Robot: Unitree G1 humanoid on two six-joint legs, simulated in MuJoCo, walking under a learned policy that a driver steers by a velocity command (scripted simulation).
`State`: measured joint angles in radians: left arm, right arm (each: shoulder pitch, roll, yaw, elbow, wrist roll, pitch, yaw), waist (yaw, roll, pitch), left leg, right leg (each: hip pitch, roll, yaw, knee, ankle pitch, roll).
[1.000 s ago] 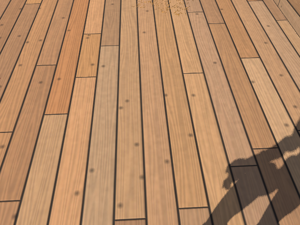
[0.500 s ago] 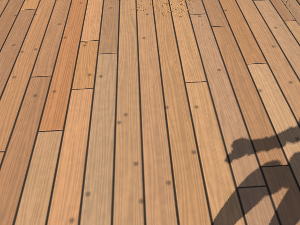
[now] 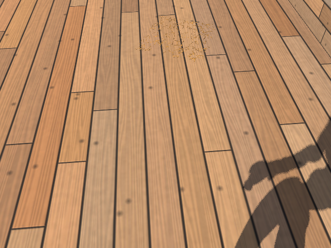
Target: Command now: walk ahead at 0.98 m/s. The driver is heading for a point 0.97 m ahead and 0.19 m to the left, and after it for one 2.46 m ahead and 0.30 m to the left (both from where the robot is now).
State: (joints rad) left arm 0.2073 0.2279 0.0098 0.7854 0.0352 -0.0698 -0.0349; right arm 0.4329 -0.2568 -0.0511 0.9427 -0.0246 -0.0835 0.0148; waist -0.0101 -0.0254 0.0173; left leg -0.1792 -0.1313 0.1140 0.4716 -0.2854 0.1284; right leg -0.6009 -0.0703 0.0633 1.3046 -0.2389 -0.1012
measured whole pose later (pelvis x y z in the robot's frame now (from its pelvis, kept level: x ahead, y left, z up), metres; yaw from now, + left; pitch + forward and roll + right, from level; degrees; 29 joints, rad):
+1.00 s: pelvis +0.52 -0.01 +0.01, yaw +0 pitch -1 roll +0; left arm 0.29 0.17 -0.01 1.08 0.02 0.01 0.03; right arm 0.23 -0.18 0.00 1.02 0.00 -0.01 -0.03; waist 0.00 0.00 0.02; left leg -0.29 -0.03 0.05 0.43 -0.12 0.06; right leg -0.15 0.02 -0.01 0.47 -0.30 -0.01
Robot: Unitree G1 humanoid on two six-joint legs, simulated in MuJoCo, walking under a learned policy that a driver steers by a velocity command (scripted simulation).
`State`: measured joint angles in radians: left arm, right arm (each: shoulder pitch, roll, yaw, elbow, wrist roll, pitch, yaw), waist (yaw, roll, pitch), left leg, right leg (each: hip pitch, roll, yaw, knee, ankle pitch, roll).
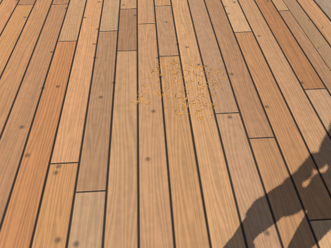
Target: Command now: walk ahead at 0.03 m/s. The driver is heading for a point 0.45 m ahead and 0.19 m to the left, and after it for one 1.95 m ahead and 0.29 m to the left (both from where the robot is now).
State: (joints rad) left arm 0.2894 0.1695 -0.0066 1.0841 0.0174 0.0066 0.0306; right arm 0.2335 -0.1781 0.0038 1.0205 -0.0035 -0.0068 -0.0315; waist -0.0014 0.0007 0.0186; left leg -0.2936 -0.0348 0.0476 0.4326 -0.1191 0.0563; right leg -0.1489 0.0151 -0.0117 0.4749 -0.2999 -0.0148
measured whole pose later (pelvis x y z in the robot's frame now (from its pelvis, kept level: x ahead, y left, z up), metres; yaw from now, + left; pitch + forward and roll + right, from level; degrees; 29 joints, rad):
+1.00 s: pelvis +0.20 +0.13 -0.04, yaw +22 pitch +1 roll -1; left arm 0.28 0.25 0.07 0.97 0.04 -0.09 -0.02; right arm 0.16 -0.29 -0.10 0.86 -0.02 -0.02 0.04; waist -0.02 -0.03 0.03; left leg -0.50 -0.04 0.11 0.80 -0.33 0.13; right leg -0.16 -0.17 -0.05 1.20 -0.40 0.02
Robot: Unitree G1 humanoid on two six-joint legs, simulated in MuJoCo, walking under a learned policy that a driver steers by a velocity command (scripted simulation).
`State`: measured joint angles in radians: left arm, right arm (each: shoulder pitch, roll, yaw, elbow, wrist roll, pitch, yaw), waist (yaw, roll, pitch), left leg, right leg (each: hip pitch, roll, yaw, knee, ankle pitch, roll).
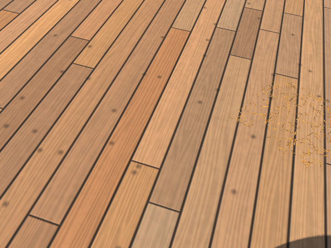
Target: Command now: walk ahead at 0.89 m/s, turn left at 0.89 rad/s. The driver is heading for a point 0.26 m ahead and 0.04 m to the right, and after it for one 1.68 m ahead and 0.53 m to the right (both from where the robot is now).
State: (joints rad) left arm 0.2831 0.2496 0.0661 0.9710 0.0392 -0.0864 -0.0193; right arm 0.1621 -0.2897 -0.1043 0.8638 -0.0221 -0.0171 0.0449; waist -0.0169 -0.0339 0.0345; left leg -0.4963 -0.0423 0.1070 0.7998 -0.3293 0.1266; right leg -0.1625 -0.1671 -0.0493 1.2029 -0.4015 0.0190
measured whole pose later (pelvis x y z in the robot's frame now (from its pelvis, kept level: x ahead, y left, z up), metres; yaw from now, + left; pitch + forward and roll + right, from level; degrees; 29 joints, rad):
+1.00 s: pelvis +0.44 +0.12 +0.04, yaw -23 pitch +2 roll +1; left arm 0.25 0.37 0.12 0.76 0.02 0.05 -0.01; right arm 0.10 -0.35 -0.02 0.73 0.00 -0.01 -0.05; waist 0.04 -0.01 0.04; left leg -0.33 -0.09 -0.17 0.52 -0.28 -0.02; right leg -0.27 0.27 0.49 0.44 -0.12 -0.05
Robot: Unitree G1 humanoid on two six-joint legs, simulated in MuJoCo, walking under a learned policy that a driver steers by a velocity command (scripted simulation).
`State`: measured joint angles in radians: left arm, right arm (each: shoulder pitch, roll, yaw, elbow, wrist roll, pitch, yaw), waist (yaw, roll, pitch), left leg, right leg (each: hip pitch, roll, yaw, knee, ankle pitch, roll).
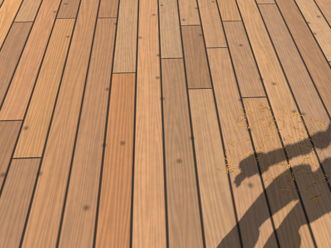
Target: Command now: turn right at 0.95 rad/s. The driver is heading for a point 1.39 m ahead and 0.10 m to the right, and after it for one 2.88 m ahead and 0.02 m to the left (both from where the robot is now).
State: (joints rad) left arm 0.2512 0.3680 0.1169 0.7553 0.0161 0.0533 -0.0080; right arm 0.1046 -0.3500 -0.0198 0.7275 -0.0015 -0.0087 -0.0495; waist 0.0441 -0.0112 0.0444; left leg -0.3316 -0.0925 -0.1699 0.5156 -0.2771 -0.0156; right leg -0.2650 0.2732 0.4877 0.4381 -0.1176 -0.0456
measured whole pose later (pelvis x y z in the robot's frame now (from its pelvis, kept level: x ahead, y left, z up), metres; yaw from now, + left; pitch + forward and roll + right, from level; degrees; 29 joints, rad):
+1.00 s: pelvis +0.26 -0.14 -0.02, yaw -20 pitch +2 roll -1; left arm 0.48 0.27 0.02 0.91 0.02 -0.11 -0.01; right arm 0.13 -0.30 -0.04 0.75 -0.01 -0.03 0.08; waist 0.04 0.03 0.01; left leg -0.83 0.04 0.05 0.87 0.03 0.09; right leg 0.24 0.08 -0.15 0.09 -0.33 -0.05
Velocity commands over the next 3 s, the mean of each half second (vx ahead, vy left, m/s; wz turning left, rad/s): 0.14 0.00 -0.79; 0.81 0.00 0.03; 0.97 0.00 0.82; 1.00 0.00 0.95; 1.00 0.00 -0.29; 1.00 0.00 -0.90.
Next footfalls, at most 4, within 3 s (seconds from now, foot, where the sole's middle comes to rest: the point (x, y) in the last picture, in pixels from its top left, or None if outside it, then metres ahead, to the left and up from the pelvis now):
0.02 left None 0.09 0.12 -0.78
0.68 right None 0.09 -0.14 -0.78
1.12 left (229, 228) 0.54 -0.19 -0.78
1.54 right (264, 144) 0.96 -0.40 -0.78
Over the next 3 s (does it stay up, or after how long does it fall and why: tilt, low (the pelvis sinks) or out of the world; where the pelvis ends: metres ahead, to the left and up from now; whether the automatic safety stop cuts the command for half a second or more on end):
stays up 2.01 0.20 -0.01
